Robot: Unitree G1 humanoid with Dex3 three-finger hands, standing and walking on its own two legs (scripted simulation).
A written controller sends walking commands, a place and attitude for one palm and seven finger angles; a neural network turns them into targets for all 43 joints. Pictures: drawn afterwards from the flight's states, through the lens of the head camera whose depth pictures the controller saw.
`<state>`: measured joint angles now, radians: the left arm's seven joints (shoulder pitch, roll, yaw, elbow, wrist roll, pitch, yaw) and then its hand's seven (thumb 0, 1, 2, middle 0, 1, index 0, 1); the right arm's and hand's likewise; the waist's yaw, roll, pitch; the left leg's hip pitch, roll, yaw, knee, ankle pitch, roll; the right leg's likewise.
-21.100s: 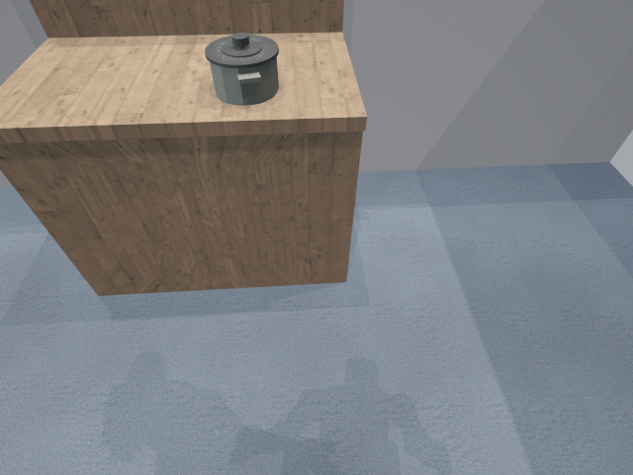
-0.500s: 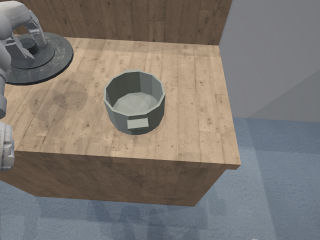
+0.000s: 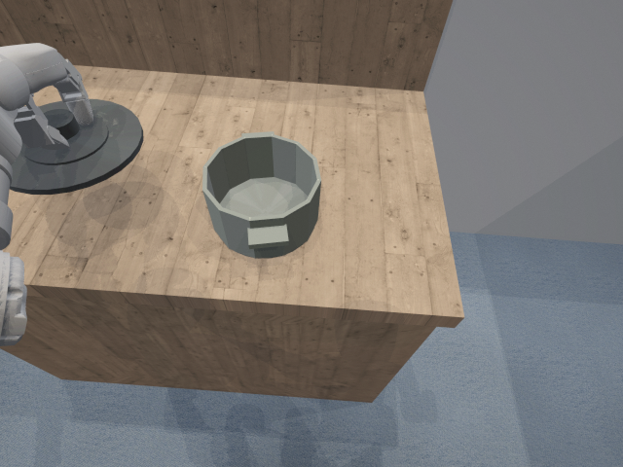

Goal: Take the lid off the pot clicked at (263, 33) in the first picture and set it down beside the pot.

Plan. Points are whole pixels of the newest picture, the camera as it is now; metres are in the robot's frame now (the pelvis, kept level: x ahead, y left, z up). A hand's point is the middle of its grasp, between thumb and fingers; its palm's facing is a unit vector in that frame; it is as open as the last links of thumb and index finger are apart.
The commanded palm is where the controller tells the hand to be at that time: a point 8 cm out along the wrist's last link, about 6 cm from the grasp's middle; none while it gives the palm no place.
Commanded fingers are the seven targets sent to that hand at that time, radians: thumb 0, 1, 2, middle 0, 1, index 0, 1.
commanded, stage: lower the lid onto the table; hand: left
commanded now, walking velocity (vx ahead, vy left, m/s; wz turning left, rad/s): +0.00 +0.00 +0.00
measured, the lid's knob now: (58, 124) +0.49 +0.31 +0.15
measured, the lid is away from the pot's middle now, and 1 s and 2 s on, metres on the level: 0.24 0.25 0.24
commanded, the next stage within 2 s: open the fingers wide in 1.94 s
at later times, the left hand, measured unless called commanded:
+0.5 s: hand (60, 142) +0.47 +0.30 +0.15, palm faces -0.42 -0.13 -0.90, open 7.0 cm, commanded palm +0.49 +0.30 +0.21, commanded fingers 0.00 0.77 0.84 -1.00 -1.07 -0.90 -1.05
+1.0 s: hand (68, 161) +0.48 +0.31 +0.11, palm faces -0.45 -0.13 -0.88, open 7.0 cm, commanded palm +0.50 +0.30 +0.18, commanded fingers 0.00 0.77 0.84 -1.00 -1.07 -0.90 -1.05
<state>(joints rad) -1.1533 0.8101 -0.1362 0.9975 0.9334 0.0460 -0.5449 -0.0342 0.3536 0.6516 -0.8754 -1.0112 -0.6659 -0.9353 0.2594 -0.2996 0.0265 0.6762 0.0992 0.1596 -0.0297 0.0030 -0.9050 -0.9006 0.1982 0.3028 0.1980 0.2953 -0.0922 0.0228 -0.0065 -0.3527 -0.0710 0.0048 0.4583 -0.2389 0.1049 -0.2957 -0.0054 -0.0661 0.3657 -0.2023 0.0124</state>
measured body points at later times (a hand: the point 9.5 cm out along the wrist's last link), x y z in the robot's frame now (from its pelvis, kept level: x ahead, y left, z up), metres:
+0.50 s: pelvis +0.00 +0.01 +0.00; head +0.07 +0.02 +0.44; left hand +0.49 +0.30 +0.20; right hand +0.04 -0.27 -0.12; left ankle -0.01 +0.05 -0.74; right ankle -0.02 -0.14 -0.74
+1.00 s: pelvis +0.01 +0.02 -0.01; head +0.09 +0.04 +0.43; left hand +0.50 +0.31 +0.16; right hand +0.04 -0.26 -0.12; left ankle -0.01 +0.05 -0.74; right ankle -0.02 -0.14 -0.74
